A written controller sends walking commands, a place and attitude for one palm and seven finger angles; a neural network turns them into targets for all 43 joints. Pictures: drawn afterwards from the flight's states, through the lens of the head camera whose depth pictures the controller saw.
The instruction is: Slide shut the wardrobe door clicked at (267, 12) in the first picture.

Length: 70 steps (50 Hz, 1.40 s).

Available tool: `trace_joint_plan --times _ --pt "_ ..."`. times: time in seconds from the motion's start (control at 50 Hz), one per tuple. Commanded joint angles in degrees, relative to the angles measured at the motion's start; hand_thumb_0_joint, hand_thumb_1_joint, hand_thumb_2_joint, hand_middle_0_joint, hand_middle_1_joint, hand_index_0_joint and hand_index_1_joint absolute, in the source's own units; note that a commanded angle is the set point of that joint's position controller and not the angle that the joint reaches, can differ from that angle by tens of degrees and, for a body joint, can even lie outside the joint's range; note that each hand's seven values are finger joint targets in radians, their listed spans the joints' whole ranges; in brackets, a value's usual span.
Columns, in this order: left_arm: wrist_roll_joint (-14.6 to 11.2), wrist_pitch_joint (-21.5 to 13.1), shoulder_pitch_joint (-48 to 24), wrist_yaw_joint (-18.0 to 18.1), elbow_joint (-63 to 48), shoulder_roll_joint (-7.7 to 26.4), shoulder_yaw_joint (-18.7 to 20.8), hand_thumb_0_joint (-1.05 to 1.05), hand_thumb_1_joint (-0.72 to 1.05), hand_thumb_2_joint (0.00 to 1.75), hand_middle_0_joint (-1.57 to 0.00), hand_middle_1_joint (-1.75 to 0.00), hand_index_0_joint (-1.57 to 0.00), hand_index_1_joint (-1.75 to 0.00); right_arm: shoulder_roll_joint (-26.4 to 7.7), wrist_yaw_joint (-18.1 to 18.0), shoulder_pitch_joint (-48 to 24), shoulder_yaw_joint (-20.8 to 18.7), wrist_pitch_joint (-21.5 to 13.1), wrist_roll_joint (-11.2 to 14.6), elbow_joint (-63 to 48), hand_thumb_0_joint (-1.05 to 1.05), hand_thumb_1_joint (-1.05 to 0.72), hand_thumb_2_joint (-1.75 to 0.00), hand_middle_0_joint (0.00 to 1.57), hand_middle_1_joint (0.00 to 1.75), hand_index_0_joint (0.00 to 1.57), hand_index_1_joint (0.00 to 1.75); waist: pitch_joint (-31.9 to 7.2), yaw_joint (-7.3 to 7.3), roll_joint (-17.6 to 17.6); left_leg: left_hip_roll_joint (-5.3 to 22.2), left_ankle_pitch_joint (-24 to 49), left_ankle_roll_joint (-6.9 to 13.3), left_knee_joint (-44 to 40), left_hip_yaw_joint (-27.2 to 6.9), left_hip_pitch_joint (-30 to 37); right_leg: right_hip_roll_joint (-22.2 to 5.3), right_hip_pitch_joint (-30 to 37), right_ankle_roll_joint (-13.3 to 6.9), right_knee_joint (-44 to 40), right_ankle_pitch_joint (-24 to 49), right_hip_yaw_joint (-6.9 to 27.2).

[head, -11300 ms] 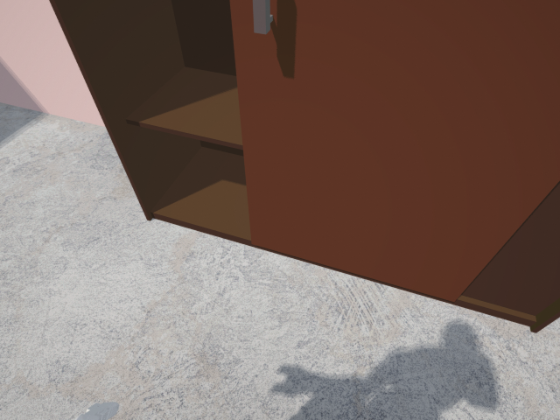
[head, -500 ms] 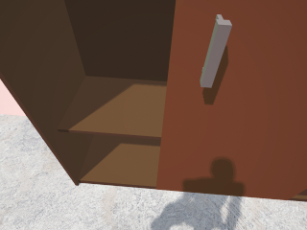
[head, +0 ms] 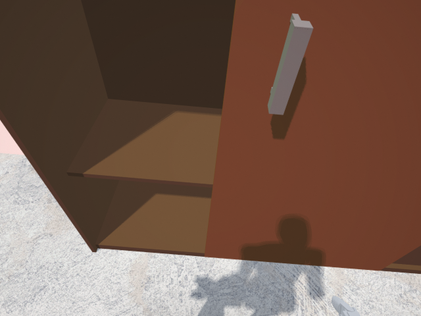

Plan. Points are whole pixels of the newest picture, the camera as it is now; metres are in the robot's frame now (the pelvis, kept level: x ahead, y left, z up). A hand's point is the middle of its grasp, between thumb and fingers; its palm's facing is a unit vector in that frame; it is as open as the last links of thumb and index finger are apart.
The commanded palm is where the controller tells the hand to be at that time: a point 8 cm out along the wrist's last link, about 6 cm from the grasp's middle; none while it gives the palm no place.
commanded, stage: raise the hand with hooked fingers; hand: right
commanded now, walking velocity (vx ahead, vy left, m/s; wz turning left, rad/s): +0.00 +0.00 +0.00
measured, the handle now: (285, 66) +0.48 -0.07 +0.26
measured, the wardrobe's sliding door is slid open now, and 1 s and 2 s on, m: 0.52 0.52 0.52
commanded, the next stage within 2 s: move the hooked fingers beside the handle in 1.96 s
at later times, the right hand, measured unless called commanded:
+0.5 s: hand (362, 295) +0.17 -0.21 +0.07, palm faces +0.05 +1.00 -0.06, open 9.9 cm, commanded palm +0.15 -0.27 +0.07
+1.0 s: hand out of the picture +0.22 -0.26 +0.17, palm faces +0.09 +0.99 -0.13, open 12.9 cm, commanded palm +0.18 -0.31 +0.18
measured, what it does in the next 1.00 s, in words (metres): stands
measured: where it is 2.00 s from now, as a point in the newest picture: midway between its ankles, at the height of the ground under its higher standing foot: outside the picture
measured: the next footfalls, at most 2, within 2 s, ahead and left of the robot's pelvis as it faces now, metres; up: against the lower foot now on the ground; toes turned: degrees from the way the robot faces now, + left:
none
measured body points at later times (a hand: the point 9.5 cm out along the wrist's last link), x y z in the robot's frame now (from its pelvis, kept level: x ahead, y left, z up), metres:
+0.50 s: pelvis -0.02 -0.02 -0.03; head -0.01 -0.02 +0.42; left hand +0.20 +0.17 -0.08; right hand +0.16 -0.26 +0.07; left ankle +0.01 +0.08 -0.74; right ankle -0.02 -0.11 -0.74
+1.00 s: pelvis -0.01 -0.02 +0.00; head -0.04 -0.01 +0.45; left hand +0.19 +0.21 -0.06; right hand +0.20 -0.32 +0.18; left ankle +0.01 +0.08 -0.74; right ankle -0.02 -0.11 -0.74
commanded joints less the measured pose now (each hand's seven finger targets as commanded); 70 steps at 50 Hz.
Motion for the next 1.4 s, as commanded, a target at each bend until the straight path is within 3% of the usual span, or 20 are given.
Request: trace_joint_plan --times 0.0,0.04,0.06,0.1,0.12,0.16,0.22,0.28,0.36,0.4,0.44,0.52,0.58,0.74,0.78,0.86,1.0,1.04,1.34,1.38 --pt "1.12 -9.46 -9.50 -0.02 -17.16 8.69 3.06 0.00 0.90 0.90 -0.20 -0.30 -0.20 -0.30 3.69 4.41 -8.74 2.63 -13.61 2.47 -18.73 0.00 -0.71 -0.82 0.21 0.42 0.21 0.42 0.06 2.30 16.45 2.92 -11.60 -3.24 -3.54 -2.37 -11.51 1.18 -11.00 -1.24 3.99 -0.22 2.93" --pt "1.80 -9.44 -11.73 -1.80 -20.00 8.69 4.35 0.00 0.90 0.90 -0.20 -0.30 -0.20 -0.30 4.95 10.88 4.28 -0.46 -21.28 4.58 -11.32 0.00 -0.67 -0.80 0.22 0.45 0.22 0.45 0.41 -2.20 22.28 3.10 -12.83 -3.05 1.31 -2.74 -12.81 1.02 -19.53 -0.05 7.64 -1.46 2.80" --pt "1.78 -8.95 -12.44 -3.07 -21.73 8.64 4.81 0.00 0.90 0.90 -0.20 -0.30 -0.20 -0.30 4.88 14.64 9.39 -2.03 -25.26 5.56 -10.69 0.00 -0.64 -0.79 0.22 0.47 0.22 0.47 -2.18 -3.65 21.16 3.17 -8.31 -2.75 4.31 -2.99 -10.85 1.43 -21.83 0.48 9.56 -0.42 2.34" --pt "1.29 -7.12 -13.55 -5.65 -25.03 9.03 5.67 0.00 0.90 0.90 -0.20 -0.30 -0.20 -0.30 -0.73 21.62 12.34 -7.62 -30.71 5.61 -11.10 0.00 -0.60 -0.77 0.22 0.50 0.22 0.50 -5.58 -5.04 11.18 4.29 4.44 -1.55 9.30 -4.06 -7.02 2.24 -22.47 1.14 12.82 4.35 1.16" --pt "1.05 -5.90 -15.31 -5.78 -26.95 9.03 5.88 0.00 0.90 0.90 -0.20 -0.30 -0.20 -0.30 -4.84 22.34 12.00 -11.06 -29.79 4.45 -13.66 0.00 -0.57 -0.76 0.22 0.51 0.22 0.51 -7.40 -6.27 8.75 4.34 6.60 -1.51 10.55 -4.22 -6.35 2.38 -23.29 0.49 13.34 5.25 -0.23" --pt "0.82 -2.87 -17.12 -5.20 -31.20 8.55 5.08 0.00 0.90 0.90 -0.20 -0.30 -0.20 -0.30 -6.19 22.04 7.42 -11.55 -25.19 4.44 -22.61 0.00 -0.53 -0.74 0.23 0.54 0.23 0.54 -8.88 -6.63 3.39 3.72 6.10 -1.18 11.34 -3.58 -5.85 2.67 -22.42 -0.23 12.40 5.49 -1.21" --pt "0.89 -0.29 -14.95 -3.90 -33.39 7.11 4.30 0.00 0.90 0.90 -0.20 -0.30 -0.20 -0.30 -6.36 18.00 -0.26 -12.86 -21.98 5.85 -34.62 0.00 -0.46 -0.71 0.23 0.58 0.23 0.58 -10.88 -4.56 -2.30 2.52 4.85 -1.16 11.06 -2.81 -7.49 1.78 -18.62 -0.63 12.35 5.37 0.17" --pt "1.63 -0.42 -11.28 -3.10 -32.86 7.54 3.32 0.00 0.90 0.90 -0.20 -0.30 -0.20 -0.30 -7.56 15.22 -11.86 -11.49 -25.36 5.41 -45.33 0.00 -0.39 -0.68 0.24 0.63 0.24 0.63 -12.28 -0.64 -2.86 1.27 5.77 -1.60 11.31 -1.84 -11.05 0.50 -15.32 -1.18 13.39 6.86 2.72" --pt "0.89 -3.32 -11.14 -2.39 -29.71 8.55 1.67 0.00 0.90 0.90 -0.20 -0.30 -0.20 -0.30 -5.87 19.49 -16.78 -5.65 -28.24 6.32 -42.62 0.00 -0.29 -0.64 0.24 0.69 0.24 0.69 -9.87 2.55 -4.33 1.03 -0.05 -1.78 9.02 -1.19 -14.38 -0.39 -12.38 -1.30 12.94 2.36 5.08" --pt "0.10 -3.90 -11.64 -1.80 -28.93 9.48 1.12 0.00 0.90 0.90 -0.20 -0.30 -0.20 -0.30 -7.42 22.43 -18.45 -5.58 -24.92 6.50 -38.52 0.00 -0.25 -0.62 0.25 0.72 0.25 0.72 -7.76 2.54 -3.00 1.15 -3.15 -1.76 6.88 -1.51 -13.14 -0.46 -13.13 -1.49 11.25 -0.89 6.04" --pt "-0.54 -4.65 -12.70 -1.22 -28.81 9.37 0.74 0.00 0.90 0.90 -0.20 -0.30 -0.20 -0.30 -9.34 24.05 -16.15 -8.08 -19.96 7.01 -35.58 0.00 -0.20 -0.60 0.25 0.75 0.25 0.75 -8.31 0.64 -1.82 1.58 -4.83 -1.80 4.81 -1.51 -10.09 -0.52 -13.03 -1.39 8.77 -2.42 6.49" --pt "-0.78 -5.23 -15.02 -0.65 -28.30 8.34 -0.19 0.00 0.90 0.90 -0.20 -0.30 -0.20 -0.30 -13.13 23.31 -15.00 -16.31 -11.37 9.12 -34.80 0.00 -0.11 -0.56 0.26 0.81 0.26 0.81 -10.71 -2.96 0.44 1.99 -0.04 -1.85 3.17 0.17 -2.87 -0.59 -10.99 -1.06 4.72 2.76 6.45" --pt "-0.36 -6.23 -15.85 -1.01 -27.16 7.76 -0.52 0.00 0.90 0.90 -0.20 -0.30 -0.20 -0.30 -15.27 21.60 -14.09 -21.54 -9.24 10.79 -37.10 0.00 -0.04 -0.53 0.26 0.86 0.26 0.86 -11.61 -4.86 1.39 1.67 6.33 -1.80 2.83 1.46 1.19 -0.70 -9.22 -0.60 2.98 9.47 6.21" --pt "-1.23 -9.84 -14.38 -1.31 -25.22 8.76 -0.22 0.00 0.90 0.90 -0.20 -0.30 -0.20 -0.30 -15.03 22.68 -19.32 -19.95 -6.67 10.92 -41.39 0.00 0.15 -0.45 0.27 0.98 0.27 0.98 -8.75 -3.72 -2.51 1.49 8.10 -2.00 -0.38 2.02 1.34 -0.94 -3.47 0.15 -0.98 11.67 5.55" --pt "-1.35 -9.89 -14.49 -0.66 -24.43 9.26 -0.14 0.00 0.90 0.90 -0.20 -0.30 -0.20 -0.30 -17.61 22.67 -21.26 -22.35 -4.80 11.06 -39.51 0.00 0.20 -0.43 0.28 1.00 0.28 1.00 -6.79 -4.01 -0.62 1.43 6.95 -1.92 -1.90 1.76 1.85 -0.98 -3.30 -0.02 -2.07 10.60 5.89" --pt "-1.58 -10.00 -15.68 -0.04 -24.19 9.27 -0.42 0.00 0.90 0.90 -0.20 -0.30 -0.20 -0.30 -20.80 23.38 -28.36 -25.33 -2.82 11.62 -42.42 0.00 0.29 -0.39 0.29 1.07 0.29 1.07 -8.98 -4.43 -3.45 1.48 8.51 -1.78 -2.83 1.78 3.97 -0.67 0.41 0.23 -3.76 12.83 6.15" --pt "-2.22 -8.94 -17.33 0.14 -23.29 9.45 -1.30 0.00 0.90 0.90 -0.20 -0.30 -0.20 -0.30 -23.85 26.31 -37.92 -27.62 2.66 12.96 -38.16 0.00 0.45 -0.32 0.30 1.17 0.30 1.17 -6.84 -4.46 -4.91 1.44 10.02 -1.63 -5.62 1.14 5.73 -0.25 2.46 -0.07 -5.69 12.88 6.02" --pt "-2.47 -8.02 -18.09 0.23 -23.44 9.57 -1.55 0.00 0.90 0.90 -0.20 -0.30 -0.20 -0.30 -25.74 27.36 -40.46 -28.98 5.09 13.14 -35.92 0.00 0.50 -0.30 0.30 1.20 0.30 1.20 -6.43 -4.55 -2.90 1.42 9.05 -1.75 -6.29 0.83 5.60 -0.26 2.63 -0.39 -6.31 11.36 6.09" --pt "-3.38 -3.87 -23.36 -0.44 -24.02 10.47 -2.59 0.00 0.90 0.90 -0.20 -0.30 -0.20 -0.30 -38.04 32.56 -61.75 -35.31 14.56 13.04 -27.97 0.00 0.50 -0.30 0.30 1.20 0.30 1.20 -10.08 -4.47 -3.11 3.41 5.92 -2.03 -8.97 -2.52 8.10 0.38 2.94 -1.13 -5.42 9.02 5.76" --pt "-3.49 -3.46 -23.72 -0.52 -23.70 10.30 -2.68 0.00 0.90 0.90 -0.20 -0.30 -0.20 -0.30 -39.15 32.64 -62.71 -35.52 15.26 12.80 -25.26 0.00 0.50 -0.30 0.30 1.20 0.30 1.20 -8.00 -4.62 -3.52 4.11 3.17 -1.89 -9.85 -4.05 7.72 0.14 1.16 -0.86 -4.80 7.77 5.78"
